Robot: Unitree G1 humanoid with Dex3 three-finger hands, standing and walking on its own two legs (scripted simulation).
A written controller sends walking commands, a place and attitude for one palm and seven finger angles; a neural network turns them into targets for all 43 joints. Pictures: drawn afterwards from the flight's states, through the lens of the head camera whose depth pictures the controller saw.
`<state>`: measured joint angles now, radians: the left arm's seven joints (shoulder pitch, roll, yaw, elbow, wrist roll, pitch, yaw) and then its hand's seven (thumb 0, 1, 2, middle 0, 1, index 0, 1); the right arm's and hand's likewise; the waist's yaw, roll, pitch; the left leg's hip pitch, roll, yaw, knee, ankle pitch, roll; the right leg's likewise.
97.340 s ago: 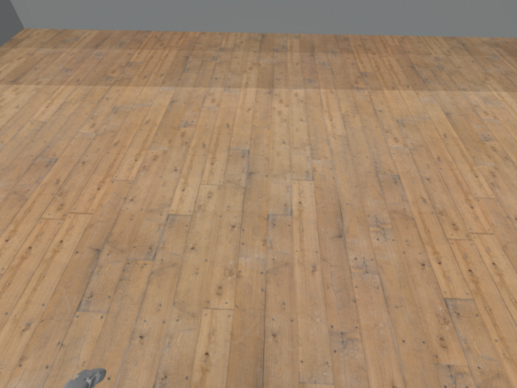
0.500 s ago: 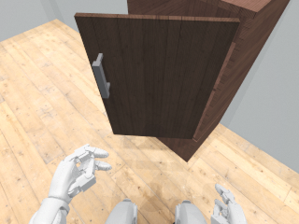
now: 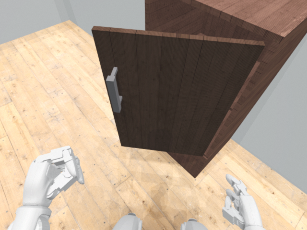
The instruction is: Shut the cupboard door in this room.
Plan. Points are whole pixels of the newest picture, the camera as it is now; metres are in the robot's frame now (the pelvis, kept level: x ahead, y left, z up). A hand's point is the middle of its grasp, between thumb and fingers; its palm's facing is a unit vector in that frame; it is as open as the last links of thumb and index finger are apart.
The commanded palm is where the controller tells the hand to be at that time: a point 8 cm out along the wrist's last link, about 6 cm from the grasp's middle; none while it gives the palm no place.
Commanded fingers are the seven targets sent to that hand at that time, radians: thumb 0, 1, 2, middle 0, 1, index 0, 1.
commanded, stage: raise the hand and make a fist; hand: left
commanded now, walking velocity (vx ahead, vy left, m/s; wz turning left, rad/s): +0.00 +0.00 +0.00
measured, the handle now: (116, 90) +0.48 +0.16 +0.07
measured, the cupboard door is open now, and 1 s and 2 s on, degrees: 39 39 39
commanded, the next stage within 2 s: bring the fist close to the handle in 0.62 s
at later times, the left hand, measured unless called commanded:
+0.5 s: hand (91, 177) +0.22 +0.16 +0.06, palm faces -0.08 -1.00 -0.04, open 3.1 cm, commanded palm +0.20 +0.22 +0.07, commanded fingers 0.00 0.90 0.90 -1.30 -1.50 -1.30 -1.50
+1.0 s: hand (95, 158) +0.26 +0.16 +0.07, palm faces -0.08 -1.00 -0.04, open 3.1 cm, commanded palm +0.24 +0.21 +0.07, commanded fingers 0.00 0.90 0.90 -1.30 -1.50 -1.30 -1.50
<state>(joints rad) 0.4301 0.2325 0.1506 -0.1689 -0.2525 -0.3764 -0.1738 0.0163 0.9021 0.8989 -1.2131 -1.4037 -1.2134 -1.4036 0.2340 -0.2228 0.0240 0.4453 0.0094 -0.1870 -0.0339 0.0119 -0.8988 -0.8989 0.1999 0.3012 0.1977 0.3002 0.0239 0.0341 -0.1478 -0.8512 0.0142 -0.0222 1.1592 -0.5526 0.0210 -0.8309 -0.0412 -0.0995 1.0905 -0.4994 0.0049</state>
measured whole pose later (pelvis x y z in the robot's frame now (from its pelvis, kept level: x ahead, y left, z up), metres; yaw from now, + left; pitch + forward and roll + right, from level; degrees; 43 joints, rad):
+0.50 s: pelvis +0.00 -0.01 +0.01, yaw -1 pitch +13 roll -2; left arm 0.40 0.26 0.14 -0.06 -0.28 -0.31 -0.28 0.02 0.90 0.90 -1.30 -1.50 -1.30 -1.50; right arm 0.29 -0.25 0.01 0.47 0.02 -0.17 -0.06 0.01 -0.90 -0.90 0.20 0.30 0.20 0.30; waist -0.01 0.03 -0.12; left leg -0.80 0.03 -0.01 1.10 -0.53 0.00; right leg -0.80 -0.03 -0.08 1.06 -0.48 -0.01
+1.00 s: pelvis -0.01 -0.01 +0.00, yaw +0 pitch +13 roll -2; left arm 0.15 0.24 0.13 0.05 -0.26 -0.31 -0.26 0.01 0.90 0.90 -1.30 -1.50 -1.31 -1.50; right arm 0.25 -0.25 0.04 0.51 0.02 -0.19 -0.05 0.01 -0.90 -0.90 0.20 0.30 0.20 0.30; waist 0.00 0.04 -0.12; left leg -0.85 0.02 -0.03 1.15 -0.53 0.01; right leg -0.83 -0.03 -0.10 1.09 -0.48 -0.01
